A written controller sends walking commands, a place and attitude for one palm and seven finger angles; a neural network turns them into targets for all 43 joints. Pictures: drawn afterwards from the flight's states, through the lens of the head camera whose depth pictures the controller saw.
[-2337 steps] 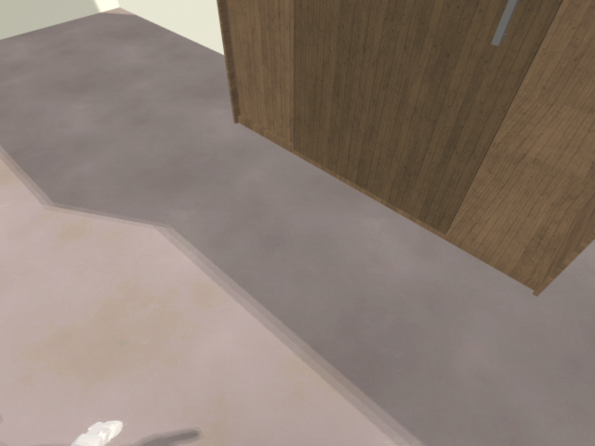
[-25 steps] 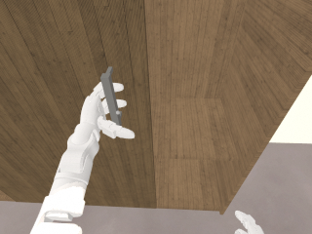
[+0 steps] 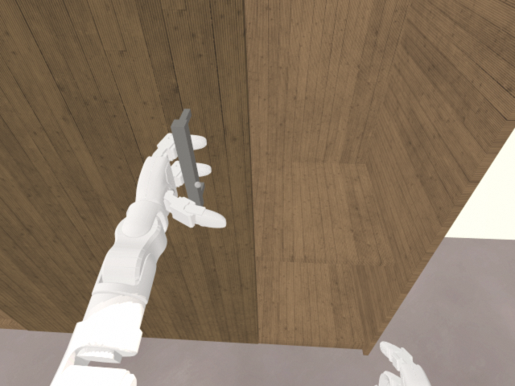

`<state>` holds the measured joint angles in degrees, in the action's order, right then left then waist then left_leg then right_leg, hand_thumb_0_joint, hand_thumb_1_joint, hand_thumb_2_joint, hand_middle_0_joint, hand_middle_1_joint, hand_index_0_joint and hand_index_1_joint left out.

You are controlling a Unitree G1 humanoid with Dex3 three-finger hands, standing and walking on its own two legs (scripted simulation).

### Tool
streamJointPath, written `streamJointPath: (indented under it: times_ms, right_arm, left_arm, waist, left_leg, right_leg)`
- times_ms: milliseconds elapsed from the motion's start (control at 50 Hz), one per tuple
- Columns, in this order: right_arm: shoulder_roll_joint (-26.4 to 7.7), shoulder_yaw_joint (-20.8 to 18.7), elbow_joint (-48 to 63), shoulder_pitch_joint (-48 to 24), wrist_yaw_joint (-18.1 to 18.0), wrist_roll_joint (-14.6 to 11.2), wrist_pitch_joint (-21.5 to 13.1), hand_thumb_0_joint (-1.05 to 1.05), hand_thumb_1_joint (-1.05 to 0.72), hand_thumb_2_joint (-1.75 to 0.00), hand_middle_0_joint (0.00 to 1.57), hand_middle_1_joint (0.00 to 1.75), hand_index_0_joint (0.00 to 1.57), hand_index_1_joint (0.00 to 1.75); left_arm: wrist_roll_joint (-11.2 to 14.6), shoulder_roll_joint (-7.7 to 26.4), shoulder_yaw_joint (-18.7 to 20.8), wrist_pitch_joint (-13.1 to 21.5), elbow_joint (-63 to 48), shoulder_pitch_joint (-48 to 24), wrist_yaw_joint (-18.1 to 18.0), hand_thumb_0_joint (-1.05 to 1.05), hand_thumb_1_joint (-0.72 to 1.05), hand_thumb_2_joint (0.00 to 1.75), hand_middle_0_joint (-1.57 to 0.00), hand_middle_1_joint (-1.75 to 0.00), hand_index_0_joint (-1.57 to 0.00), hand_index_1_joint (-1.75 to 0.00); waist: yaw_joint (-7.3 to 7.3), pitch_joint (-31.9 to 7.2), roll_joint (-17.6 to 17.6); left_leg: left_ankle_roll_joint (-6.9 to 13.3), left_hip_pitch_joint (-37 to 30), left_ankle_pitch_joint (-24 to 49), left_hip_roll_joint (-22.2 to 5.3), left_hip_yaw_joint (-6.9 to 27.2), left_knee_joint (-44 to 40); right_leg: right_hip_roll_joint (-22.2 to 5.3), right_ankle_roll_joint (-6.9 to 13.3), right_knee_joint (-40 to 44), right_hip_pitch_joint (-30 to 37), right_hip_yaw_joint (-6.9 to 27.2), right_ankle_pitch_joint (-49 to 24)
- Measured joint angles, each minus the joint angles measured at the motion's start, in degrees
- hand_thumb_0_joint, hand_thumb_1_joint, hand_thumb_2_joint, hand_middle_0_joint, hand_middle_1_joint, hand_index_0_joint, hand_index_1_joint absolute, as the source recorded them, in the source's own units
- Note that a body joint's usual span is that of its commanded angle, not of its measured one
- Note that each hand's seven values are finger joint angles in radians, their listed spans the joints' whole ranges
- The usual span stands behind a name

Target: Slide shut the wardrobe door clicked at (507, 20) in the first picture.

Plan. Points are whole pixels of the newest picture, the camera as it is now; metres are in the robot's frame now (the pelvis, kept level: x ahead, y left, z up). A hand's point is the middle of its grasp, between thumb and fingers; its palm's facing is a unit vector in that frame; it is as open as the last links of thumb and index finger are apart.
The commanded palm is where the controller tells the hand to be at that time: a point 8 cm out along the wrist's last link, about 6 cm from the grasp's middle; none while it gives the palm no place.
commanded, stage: grip the handle and tug to test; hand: left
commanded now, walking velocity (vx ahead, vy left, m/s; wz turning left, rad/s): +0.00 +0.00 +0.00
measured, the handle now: (192, 162) +0.43 +0.13 +0.15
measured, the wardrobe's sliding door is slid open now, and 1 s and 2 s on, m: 0.39 0.39 0.39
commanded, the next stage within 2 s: tug the door sideways, standing still in 1.44 s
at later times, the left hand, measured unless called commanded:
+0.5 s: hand (198, 184) +0.37 +0.11 +0.16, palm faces -0.01 -1.00 -0.04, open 9.5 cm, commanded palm +0.34 +0.16 +0.16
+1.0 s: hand (197, 183) +0.37 +0.11 +0.16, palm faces -0.02 -1.00 -0.03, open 6.0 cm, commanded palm +0.34 +0.16 +0.16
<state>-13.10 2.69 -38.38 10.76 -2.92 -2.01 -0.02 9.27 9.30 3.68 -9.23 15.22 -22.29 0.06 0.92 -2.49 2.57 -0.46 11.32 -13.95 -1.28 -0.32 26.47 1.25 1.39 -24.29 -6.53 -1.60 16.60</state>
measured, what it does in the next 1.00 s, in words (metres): stands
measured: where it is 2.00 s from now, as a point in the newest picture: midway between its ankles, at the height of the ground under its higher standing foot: outside the picture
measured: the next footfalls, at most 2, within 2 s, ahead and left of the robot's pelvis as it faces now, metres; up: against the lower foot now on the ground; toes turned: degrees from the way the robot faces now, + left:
none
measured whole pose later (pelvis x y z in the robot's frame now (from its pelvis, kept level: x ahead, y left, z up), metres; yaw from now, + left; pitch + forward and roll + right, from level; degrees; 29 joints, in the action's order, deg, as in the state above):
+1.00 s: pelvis +0.02 +0.00 +0.00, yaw +0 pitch +0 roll +0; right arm -13.5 2.5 -36.2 9.7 -2.5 -1.6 1.9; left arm 9.3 9.3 3.9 -12.7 6.4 -16.4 0.1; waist 0.9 -3.7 2.4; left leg -0.6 10.2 -15.6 -1.3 -0.7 26.3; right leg 1.3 1.5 -23.9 -5.5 -1.2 18.0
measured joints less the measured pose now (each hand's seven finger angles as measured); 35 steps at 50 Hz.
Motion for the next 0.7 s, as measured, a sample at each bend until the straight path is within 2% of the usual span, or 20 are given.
streamJointPath:
  times_ms: [120,240,700]
  right_arm:
    - [-0.2,-0.2,0.1,0.6,0.2,0.0,0.0,0.01,-0.9,-0.89,0.2,0.3,0.21,0.3]
    - [-0.4,-0.5,0.2,0.9,0.3,0.0,-0.2,0.01,-0.91,-0.89,0.2,0.3,0.2,0.3]
    - [-0.3,-0.4,1.5,-0.6,0.7,0.3,0.5,0.01,-0.91,-0.89,0.2,0.3,0.2,0.3]
  left_arm:
    - [-0.3,-0.2,0.0,-0.1,-0.7,0.7,-0.7,-0.01,-0.48,0.31,-0.29,-1.2,-0.24,-1.19]
    - [-0.7,-0.4,-0.3,-0.2,-1.9,1.4,-1.5,-0.01,-0.33,0.38,-0.29,-1.21,-0.23,-1.2]
    - [-0.6,-0.6,-0.5,-2.4,-7.0,4.4,-1.2,0.01,0.67,0.8,-0.36,-1.27,-0.31,-1.29]
  waist:
    - [0.25,0.0,0.1]
    - [0.24,0.0,0.0]
    - [-0.3,-0.7,0.0]
  left_leg:
    - [0.1,-0.2,-0.1,0.0,-0.2,0.0]
    - [0.1,-0.4,-0.2,0.1,-0.3,-0.2]
    - [0.0,-1.0,-1.2,0.2,-0.4,-0.3]
  right_leg:
    - [0.0,-0.1,0.0,0.1,0.2,0.0]
    - [-0.1,-0.1,0.0,0.3,0.3,0.2]
    - [-0.2,-0.1,0.4,0.9,0.4,1.1]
